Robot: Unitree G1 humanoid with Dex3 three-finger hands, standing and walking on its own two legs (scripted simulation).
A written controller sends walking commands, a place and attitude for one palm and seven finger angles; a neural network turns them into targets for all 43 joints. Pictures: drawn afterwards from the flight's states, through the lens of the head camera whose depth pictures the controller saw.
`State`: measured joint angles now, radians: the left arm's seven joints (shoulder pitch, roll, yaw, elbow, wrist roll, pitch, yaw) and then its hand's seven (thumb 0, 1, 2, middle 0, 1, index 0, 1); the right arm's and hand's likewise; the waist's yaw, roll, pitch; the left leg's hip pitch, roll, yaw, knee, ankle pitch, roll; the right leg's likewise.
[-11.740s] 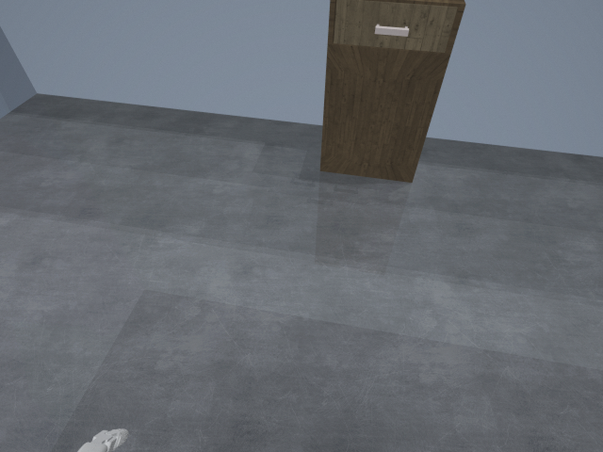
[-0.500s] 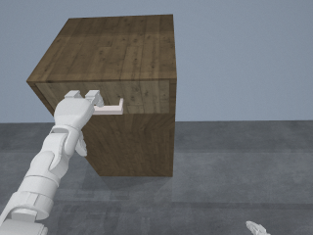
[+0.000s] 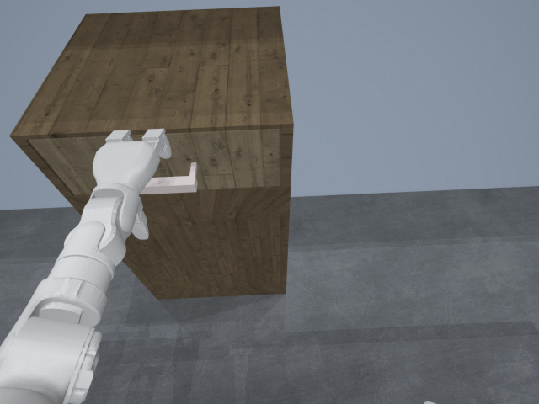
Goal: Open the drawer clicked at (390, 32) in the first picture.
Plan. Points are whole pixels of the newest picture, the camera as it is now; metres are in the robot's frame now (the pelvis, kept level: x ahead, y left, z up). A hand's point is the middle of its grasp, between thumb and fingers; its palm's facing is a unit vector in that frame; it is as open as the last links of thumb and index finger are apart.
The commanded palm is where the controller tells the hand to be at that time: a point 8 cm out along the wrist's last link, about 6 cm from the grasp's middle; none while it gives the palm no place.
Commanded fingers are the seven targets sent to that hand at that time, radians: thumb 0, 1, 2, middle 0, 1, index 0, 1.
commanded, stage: move the hooked fingers above the handle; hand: left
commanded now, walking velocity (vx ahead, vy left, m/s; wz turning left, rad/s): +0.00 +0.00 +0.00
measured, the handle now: (164, 177) +0.51 +0.22 -0.01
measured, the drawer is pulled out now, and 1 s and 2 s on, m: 0.00 0.00 0.00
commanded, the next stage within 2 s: none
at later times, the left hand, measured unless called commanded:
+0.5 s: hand (162, 173) +0.47 +0.20 +0.05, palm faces +0.00 -0.01 -1.00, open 13.6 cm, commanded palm +0.44 +0.23 +0.10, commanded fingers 0.00 -0.50 0.30 -0.30 -1.20 -0.30 -1.20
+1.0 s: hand (159, 177) +0.47 +0.21 +0.04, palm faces +0.03 -0.03 -1.00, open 13.7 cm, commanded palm +0.46 +0.23 +0.10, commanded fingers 0.00 -0.50 0.30 -0.30 -1.20 -0.30 -1.20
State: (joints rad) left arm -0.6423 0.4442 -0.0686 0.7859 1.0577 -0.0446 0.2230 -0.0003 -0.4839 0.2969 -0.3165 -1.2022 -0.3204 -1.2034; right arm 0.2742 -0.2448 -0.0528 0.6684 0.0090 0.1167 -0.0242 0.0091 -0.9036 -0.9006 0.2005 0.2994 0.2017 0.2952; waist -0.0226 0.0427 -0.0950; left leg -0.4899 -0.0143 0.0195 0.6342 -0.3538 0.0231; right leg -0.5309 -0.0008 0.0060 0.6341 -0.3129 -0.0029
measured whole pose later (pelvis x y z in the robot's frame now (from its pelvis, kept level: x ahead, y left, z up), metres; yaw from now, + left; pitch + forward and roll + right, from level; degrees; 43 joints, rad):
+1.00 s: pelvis -0.01 +0.00 -0.01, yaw +1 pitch +17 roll -1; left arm -0.83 0.47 -0.06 1.03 1.10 -0.12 0.34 0.00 -0.48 0.30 -0.40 -1.24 -0.33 -1.22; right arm 0.35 -0.27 -0.06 0.71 -0.01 0.09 -0.03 0.01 -0.90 -0.90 0.20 0.30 0.20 0.30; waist -0.09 0.04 -0.13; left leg -0.66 -0.01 0.00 0.74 -0.37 0.02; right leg -0.68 0.01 -0.02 0.70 -0.31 -0.01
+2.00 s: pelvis -0.03 -0.01 -0.01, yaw -1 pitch +16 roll +0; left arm -0.89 0.53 -0.02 1.12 1.10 -0.11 0.28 0.00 -0.48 0.30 -0.40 -1.22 -0.34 -1.23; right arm 0.32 -0.27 -0.01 0.69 0.01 0.09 -0.07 0.01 -0.90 -0.90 0.20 0.30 0.20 0.30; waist -0.13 0.05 -0.10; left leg -0.66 0.01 0.02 0.72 -0.34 0.01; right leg -0.70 0.02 0.00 0.69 -0.28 -0.01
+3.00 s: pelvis -0.02 +0.00 -0.01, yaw -1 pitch +16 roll +0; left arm -0.83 0.50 -0.01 1.07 1.10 -0.09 0.28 0.00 -0.48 0.30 -0.40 -1.22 -0.34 -1.22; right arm 0.32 -0.27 -0.03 0.68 0.01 0.10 -0.05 0.01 -0.90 -0.90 0.20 0.30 0.20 0.30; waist -0.11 0.05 -0.12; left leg -0.63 0.01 0.03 0.70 -0.35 0.02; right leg -0.67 0.02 0.01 0.68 -0.29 -0.01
